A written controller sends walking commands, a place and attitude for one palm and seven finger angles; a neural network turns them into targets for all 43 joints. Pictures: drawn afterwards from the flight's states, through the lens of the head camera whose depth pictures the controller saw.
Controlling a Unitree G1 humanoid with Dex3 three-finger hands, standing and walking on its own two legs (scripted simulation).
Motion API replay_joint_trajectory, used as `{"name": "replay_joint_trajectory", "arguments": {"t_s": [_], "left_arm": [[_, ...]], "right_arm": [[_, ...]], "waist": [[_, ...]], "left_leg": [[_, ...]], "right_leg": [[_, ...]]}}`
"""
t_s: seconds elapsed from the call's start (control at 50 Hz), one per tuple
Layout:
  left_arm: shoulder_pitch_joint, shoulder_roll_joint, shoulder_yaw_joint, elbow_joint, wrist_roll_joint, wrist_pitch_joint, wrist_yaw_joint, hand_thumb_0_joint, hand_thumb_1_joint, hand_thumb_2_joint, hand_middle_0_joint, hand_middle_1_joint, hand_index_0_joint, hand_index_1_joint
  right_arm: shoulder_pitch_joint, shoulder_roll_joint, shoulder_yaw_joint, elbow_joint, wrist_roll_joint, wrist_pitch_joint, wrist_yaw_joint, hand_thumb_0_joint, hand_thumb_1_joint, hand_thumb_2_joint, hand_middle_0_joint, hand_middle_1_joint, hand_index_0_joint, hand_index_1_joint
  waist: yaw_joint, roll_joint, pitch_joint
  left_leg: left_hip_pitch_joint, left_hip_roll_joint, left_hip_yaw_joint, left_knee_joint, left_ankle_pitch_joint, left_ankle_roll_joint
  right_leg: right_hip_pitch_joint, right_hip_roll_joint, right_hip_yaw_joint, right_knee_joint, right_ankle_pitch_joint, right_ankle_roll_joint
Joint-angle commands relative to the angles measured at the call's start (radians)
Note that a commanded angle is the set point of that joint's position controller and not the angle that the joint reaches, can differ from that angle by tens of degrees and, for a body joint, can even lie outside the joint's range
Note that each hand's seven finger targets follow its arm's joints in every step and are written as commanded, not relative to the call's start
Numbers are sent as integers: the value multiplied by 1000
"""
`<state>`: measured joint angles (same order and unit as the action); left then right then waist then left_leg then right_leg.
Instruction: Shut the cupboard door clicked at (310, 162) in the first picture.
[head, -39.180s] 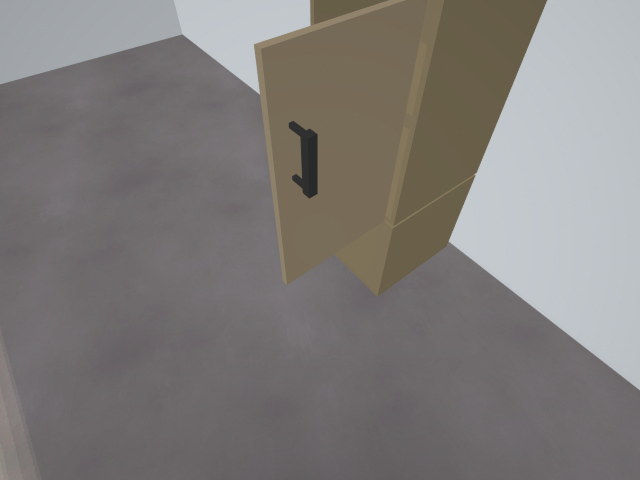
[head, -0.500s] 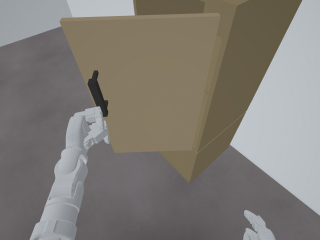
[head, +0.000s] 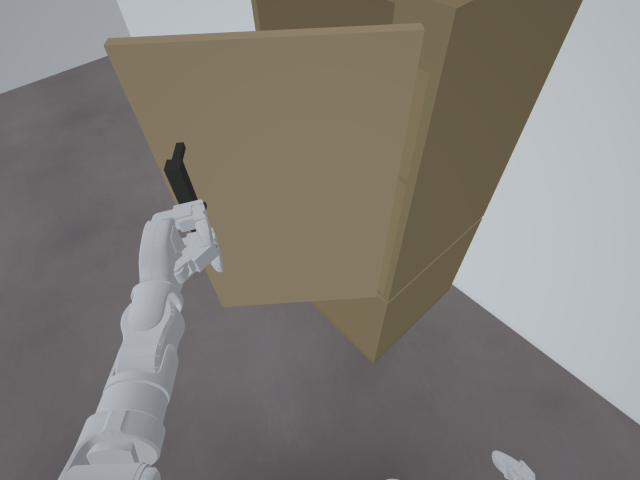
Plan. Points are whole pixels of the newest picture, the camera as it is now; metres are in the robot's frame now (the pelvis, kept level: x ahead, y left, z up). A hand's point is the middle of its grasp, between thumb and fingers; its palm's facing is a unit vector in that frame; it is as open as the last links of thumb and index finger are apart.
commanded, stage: bring the fist close to the handle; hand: left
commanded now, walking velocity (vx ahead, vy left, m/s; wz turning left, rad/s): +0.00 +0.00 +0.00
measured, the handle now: (190, 190) +0.49 +0.21 +0.08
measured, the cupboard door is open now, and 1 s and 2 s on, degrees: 51 41 28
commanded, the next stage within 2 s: push the door shut along its arc in 0.08 s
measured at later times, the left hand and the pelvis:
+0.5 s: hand (215, 221) +0.42 +0.15 +0.09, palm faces +0.00 -1.00 -0.02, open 3.1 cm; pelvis -0.01 +0.00 -0.01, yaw +1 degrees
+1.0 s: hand (221, 194) +0.47 +0.16 +0.09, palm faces -0.12 -0.99 -0.03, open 3.1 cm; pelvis -0.03 +0.01 -0.03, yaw +2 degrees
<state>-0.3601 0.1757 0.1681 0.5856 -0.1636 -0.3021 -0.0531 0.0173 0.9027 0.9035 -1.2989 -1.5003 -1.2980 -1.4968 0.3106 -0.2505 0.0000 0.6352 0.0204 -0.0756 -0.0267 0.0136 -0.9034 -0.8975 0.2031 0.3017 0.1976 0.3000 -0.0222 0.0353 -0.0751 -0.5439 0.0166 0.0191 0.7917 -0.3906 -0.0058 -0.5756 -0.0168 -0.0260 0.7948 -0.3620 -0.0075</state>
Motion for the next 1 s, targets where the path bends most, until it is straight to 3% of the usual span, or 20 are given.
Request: {"name": "replay_joint_trajectory", "arguments": {"t_s": [0.0,0.04,0.1,0.14,0.16,0.18,0.24,0.34,0.4,0.44,0.46,0.52,0.54,0.62,0.66,0.7,0.74,0.84,0.88,0.98], "left_arm": [[-385,169,46,-242,2,-82,18,0,900,900,-1300,-1500,-1300,-1500],[-403,143,24,-232,1,-85,17,0,900,900,-1300,-1500,-1300,-1500],[-385,203,74,-186,0,-84,16,0,900,900,-1300,-1500,-1300,-1500],[-389,169,45,-183,-3,-83,4,0,900,900,-1300,-1500,-1300,-1500],[-417,153,31,-185,-5,-84,1,0,900,900,-1300,-1500,-1300,-1500],[-402,162,39,-163,-4,-81,-3,0,900,900,-1300,-1500,-1300,-1500],[-529,209,48,-100,-1,-80,-23,0,900,900,-1300,-1500,-1300,-1500],[-676,216,40,-19,-9,-98,-65,0,900,900,-1300,-1500,-1300,-1500],[-655,278,100,68,-14,-103,-91,0,900,900,-1300,-1500,-1300,-1500],[-690,245,67,89,-12,-105,-111,0,900,900,-1300,-1500,-1300,-1500],[-693,263,79,127,-8,-102,-117,0,900,900,-1300,-1500,-1300,-1500],[-743,284,88,184,-6,-100,-135,0,900,900,-1300,-1500,-1300,-1500],[-793,265,63,184,-5,-101,-141,0,900,900,-1300,-1500,-1300,-1500],[-872,257,45,235,-2,-105,-163,0,900,900,-1300,-1500,-1300,-1500],[-945,263,32,272,-1,-101,-174,0,900,900,-1300,-1500,-1300,-1500],[-971,306,61,298,-1,-102,-185,0,900,900,-1300,-1500,-1300,-1500],[-1022,290,32,341,1,-94,-202,0,900,900,-1300,-1500,-1300,-1500],[-1118,289,5,378,8,-90,-235,0,900,900,-1300,-1500,-1300,-1500],[-1153,314,16,373,11,-91,-244,0,900,900,-1300,-1500,-1300,-1500],[-1229,326,10,403,15,-70,-251,0,900,900,-1300,-1500,-1300,-1500]], "right_arm": [[-33,-122,-43,-123,-1,-47,-18,0,-900,-900,200,300,200,300],[-43,-116,-39,-120,1,-51,-18,0,-900,-900,200,300,200,300],[-38,-126,-40,-117,-1,-46,-22,0,-900,-900,200,300,200,300],[-49,-118,-35,-123,3,-47,-20,0,-900,-900,200,300,200,300],[-50,-117,-35,-121,3,-48,-20,0,-900,-900,200,300,200,300],[-44,-120,-37,-118,3,-48,-20,0,-900,-900,200,300,200,300],[-37,-130,-32,-101,5,-42,-27,0,-900,-900,200,300,200,300],[-21,-131,-32,-88,6,-42,-32,0,-900,-900,200,300,200,300],[10,-143,-37,-83,3,-36,-31,0,-900,-900,200,300,200,300],[14,-138,-36,-86,6,-32,-26,0,-900,-900,200,300,200,300],[28,-143,-38,-81,6,-29,-24,0,-900,-900,200,300,200,300],[49,-151,-41,-80,7,-20,-22,0,-900,-900,200,300,200,300],[55,-152,-40,-79,6,-18,-22,0,-900,-900,200,300,200,300],[85,-161,-46,-63,5,-16,-20,0,-900,-900,200,300,200,300],[97,-167,-44,-48,4,-16,-22,0,-900,-900,200,300,200,300],[113,-176,-46,-44,3,-16,-24,0,-900,-900,200,300,200,300],[119,-178,-40,-33,4,-17,-24,0,-900,-900,200,300,200,300],[151,-189,-41,-19,-2,-29,-20,0,-900,-900,200,300,200,300],[163,-197,-43,-16,-5,-33,-19,0,-900,-900,200,300,200,300],[188,-205,-41,-6,-7,-37,-17,0,-900,-900,200,300,200,300]], "waist": [[-9,-62,-291],[-13,-30,-283],[-5,-87,-282],[-3,-38,-282],[-12,-40,-278],[-10,-56,-271],[-43,-80,-239],[-55,-23,-299],[-37,-65,-338],[-49,-16,-347],[-48,-36,-337],[-62,-39,-332],[-80,-46,-324],[-101,-32,-348],[-127,-42,-324],[-127,-41,-342],[-153,-41,-323],[-180,23,-370],[-184,44,-397],[-212,58,-403]], "left_leg": [[91,-22,1,-105,190,24],[92,-24,1,-105,173,22],[68,-24,1,-106,164,27],[71,-27,6,-110,162,22],[76,-27,5,-106,159,23],[74,-26,3,-105,160,24],[47,-25,-5,-100,111,27],[62,-29,-15,-78,129,25],[36,-29,-17,-67,166,25],[44,-30,-11,-58,189,23],[33,-28,-18,-56,186,22],[20,-26,-18,-47,181,24],[17,-25,-22,-46,170,25],[31,-22,-33,-32,159,26],[5,-22,-39,-24,118,29],[-6,-23,-45,-16,109,31],[-25,-21,-51,-11,78,32],[-5,-15,-73,17,74,30],[5,-12,-83,26,71,28],[-2,-7,-93,45,67,30]], "right_leg": [[186,22,4,-104,245,-7],[171,20,4,-103,230,-8],[194,20,14,-113,221,-4],[190,16,13,-110,226,-8],[179,17,11,-110,226,-7],[176,19,11,-111,227,-7],[141,16,18,-119,176,-2],[124,18,17,-91,199,-9],[157,21,17,-73,243,-10],[133,19,16,-60,275,-11],[122,22,11,-56,265,-13],[95,25,11,-51,259,-12],[75,26,8,-51,246,-10],[23,29,4,-43,218,-11],[-10,30,8,-47,177,-9],[-12,32,10,-43,161,-12],[-52,31,9,-42,129,-9],[-134,33,3,-15,95,-14],[-158,33,1,-6,83,-17],[-214,36,-5,4,68,-16]]}}
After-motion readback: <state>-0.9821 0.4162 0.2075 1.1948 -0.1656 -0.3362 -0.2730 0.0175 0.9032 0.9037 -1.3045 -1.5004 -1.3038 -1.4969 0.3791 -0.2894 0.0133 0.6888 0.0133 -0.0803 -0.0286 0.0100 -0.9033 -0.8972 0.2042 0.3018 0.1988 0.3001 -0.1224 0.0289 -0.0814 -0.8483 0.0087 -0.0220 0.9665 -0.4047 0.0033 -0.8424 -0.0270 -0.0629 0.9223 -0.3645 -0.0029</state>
